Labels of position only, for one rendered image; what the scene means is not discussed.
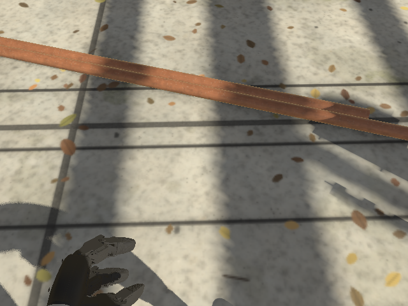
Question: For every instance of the left robot hand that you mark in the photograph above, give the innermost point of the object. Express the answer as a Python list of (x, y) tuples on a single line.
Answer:
[(77, 279)]

